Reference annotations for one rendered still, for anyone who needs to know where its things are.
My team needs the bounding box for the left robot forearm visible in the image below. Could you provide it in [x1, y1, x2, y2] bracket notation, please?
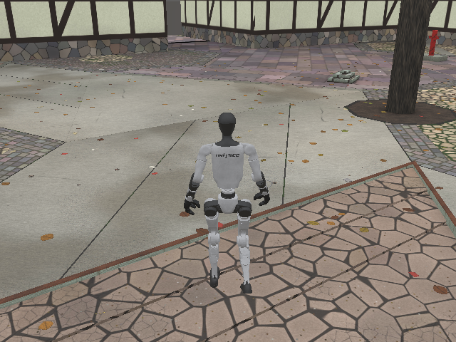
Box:
[185, 173, 200, 202]

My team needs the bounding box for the humanoid robot torso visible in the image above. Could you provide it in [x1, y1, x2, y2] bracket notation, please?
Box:
[211, 141, 244, 214]

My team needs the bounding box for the right robot upper arm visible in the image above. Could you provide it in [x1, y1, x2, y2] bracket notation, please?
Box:
[242, 143, 263, 182]

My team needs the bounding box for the left robot hand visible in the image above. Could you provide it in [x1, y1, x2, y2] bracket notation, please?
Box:
[184, 199, 200, 215]

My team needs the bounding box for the right robot forearm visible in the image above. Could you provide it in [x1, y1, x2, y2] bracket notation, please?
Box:
[256, 171, 269, 196]

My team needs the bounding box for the right robot hand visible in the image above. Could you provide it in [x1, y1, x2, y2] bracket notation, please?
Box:
[254, 192, 270, 206]

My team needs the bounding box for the left robot upper arm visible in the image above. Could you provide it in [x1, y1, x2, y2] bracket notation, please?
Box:
[192, 143, 213, 184]

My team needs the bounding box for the robot right thigh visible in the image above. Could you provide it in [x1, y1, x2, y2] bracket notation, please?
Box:
[237, 199, 252, 247]

